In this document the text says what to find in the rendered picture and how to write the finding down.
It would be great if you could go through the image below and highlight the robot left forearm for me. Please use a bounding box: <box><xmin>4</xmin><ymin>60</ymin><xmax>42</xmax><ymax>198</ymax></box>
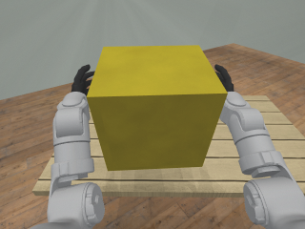
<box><xmin>47</xmin><ymin>92</ymin><xmax>94</xmax><ymax>222</ymax></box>

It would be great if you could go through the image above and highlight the robot right forearm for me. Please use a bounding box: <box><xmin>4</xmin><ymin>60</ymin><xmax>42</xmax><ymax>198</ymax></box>
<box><xmin>219</xmin><ymin>92</ymin><xmax>305</xmax><ymax>200</ymax></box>

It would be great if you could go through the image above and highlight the left robot upper arm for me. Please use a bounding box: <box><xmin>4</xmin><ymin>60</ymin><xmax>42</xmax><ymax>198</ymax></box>
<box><xmin>30</xmin><ymin>182</ymin><xmax>105</xmax><ymax>229</ymax></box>

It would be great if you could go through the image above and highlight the carton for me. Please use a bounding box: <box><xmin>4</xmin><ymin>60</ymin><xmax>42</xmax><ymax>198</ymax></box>
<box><xmin>87</xmin><ymin>45</ymin><xmax>228</xmax><ymax>171</ymax></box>

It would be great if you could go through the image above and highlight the left robot hand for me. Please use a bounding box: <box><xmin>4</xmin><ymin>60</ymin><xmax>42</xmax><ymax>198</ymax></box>
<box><xmin>71</xmin><ymin>64</ymin><xmax>95</xmax><ymax>96</ymax></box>

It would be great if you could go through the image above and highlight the right robot upper arm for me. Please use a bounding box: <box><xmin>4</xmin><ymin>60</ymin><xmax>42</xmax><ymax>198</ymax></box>
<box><xmin>243</xmin><ymin>176</ymin><xmax>305</xmax><ymax>229</ymax></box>

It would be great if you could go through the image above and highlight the table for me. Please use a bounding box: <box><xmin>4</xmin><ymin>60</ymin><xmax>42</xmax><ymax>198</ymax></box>
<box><xmin>32</xmin><ymin>95</ymin><xmax>305</xmax><ymax>198</ymax></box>

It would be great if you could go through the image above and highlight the right robot hand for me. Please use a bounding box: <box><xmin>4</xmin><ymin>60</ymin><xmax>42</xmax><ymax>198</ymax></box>
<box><xmin>214</xmin><ymin>64</ymin><xmax>234</xmax><ymax>92</ymax></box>

